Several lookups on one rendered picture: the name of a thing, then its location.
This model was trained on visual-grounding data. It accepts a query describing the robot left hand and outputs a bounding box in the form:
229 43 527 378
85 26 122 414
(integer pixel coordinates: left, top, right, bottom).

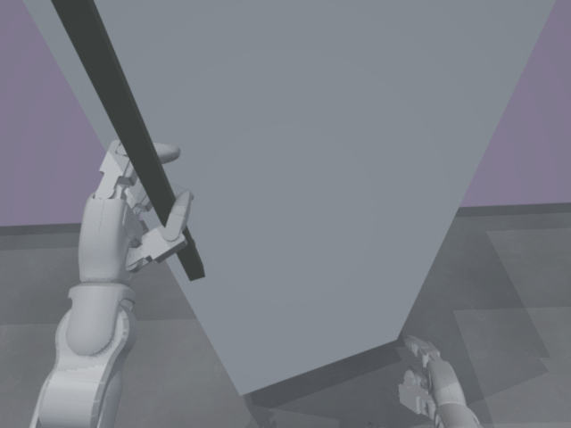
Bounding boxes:
79 140 194 287

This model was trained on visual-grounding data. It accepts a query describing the right robot forearm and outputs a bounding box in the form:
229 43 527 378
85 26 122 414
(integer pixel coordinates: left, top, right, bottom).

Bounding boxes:
434 403 484 428

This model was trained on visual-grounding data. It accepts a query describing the robot right hand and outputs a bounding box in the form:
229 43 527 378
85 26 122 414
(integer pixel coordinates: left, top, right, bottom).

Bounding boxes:
399 335 467 420

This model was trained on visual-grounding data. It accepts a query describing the left robot forearm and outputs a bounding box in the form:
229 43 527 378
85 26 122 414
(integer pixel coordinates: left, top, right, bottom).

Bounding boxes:
29 282 138 428

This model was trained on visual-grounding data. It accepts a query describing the fridge door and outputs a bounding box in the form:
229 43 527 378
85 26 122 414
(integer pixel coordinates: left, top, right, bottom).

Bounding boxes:
23 0 556 396

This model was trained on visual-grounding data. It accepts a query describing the handle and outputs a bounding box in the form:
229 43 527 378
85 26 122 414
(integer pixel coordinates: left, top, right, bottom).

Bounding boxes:
51 0 205 281

